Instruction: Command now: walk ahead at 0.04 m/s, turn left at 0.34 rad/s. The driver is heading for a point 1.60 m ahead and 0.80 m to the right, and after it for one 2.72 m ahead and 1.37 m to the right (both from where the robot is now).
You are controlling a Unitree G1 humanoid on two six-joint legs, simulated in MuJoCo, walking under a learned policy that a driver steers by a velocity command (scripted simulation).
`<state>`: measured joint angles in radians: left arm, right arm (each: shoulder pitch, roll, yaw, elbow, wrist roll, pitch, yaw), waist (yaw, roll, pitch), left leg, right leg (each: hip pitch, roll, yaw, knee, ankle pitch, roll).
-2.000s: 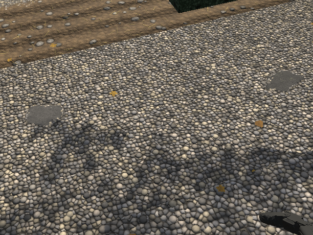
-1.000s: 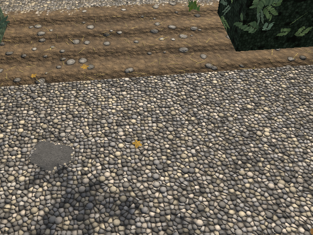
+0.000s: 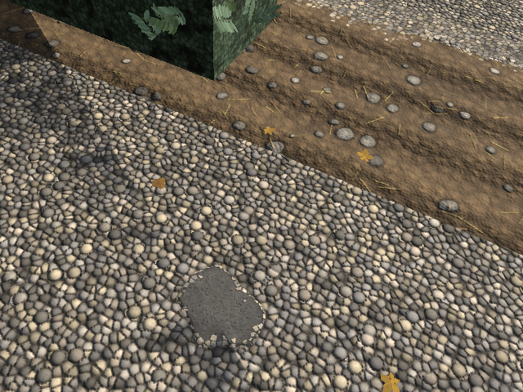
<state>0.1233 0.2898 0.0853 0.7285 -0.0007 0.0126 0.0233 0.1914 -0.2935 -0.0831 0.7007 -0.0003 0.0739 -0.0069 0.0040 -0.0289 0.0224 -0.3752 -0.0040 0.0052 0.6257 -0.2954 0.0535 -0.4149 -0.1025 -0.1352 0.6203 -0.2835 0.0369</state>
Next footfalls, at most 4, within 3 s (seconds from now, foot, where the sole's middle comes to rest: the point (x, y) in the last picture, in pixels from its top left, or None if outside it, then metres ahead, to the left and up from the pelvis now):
0.52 right None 0.02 -0.13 -0.76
1.06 left None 0.15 0.06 -0.76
1.50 right None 0.12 -0.28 -0.76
2.00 left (388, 372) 0.53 -0.33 -0.76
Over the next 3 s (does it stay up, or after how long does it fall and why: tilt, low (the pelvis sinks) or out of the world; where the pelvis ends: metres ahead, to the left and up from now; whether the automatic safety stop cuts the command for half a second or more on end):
stays up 0.61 -0.54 0.01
